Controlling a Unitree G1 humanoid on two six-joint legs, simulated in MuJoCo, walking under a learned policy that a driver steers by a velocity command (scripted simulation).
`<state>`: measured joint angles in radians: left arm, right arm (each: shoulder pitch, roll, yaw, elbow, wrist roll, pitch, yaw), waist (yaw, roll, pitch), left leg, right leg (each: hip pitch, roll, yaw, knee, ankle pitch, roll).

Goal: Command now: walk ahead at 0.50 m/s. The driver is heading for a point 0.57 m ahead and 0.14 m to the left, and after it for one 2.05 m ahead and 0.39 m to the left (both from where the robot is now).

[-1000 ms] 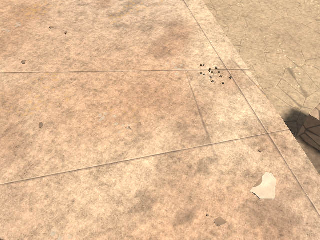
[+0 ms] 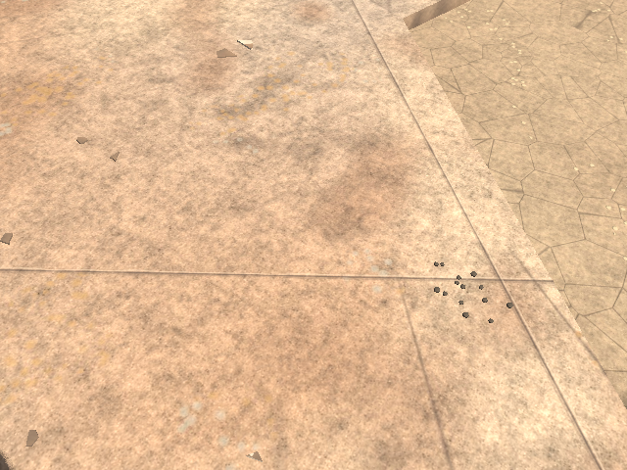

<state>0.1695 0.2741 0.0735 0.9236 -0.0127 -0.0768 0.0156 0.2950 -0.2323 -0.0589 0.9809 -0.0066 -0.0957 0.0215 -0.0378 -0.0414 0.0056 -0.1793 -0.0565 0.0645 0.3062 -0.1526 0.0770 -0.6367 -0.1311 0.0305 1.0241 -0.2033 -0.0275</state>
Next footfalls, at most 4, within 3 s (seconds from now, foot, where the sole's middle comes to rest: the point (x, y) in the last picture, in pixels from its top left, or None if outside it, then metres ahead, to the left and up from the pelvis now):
0.30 right None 0.36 -0.16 -0.78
0.84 left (236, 430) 0.59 0.15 -0.78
1.32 right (327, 376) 0.72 -0.05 -0.78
2.70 left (180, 276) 1.01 0.32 -0.78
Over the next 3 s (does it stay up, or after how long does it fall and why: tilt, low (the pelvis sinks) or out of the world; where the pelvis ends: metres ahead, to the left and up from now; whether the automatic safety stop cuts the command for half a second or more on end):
stays up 1.03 0.23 0.00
